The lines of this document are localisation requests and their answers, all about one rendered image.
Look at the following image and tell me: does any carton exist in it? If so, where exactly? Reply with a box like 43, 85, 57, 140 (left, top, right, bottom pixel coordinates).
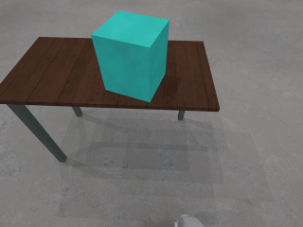
91, 10, 169, 102

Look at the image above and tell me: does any table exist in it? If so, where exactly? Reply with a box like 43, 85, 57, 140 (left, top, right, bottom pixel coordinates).
0, 37, 220, 163

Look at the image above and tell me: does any robot right thigh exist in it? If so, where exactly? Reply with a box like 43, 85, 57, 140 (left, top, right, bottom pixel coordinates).
173, 216, 204, 227

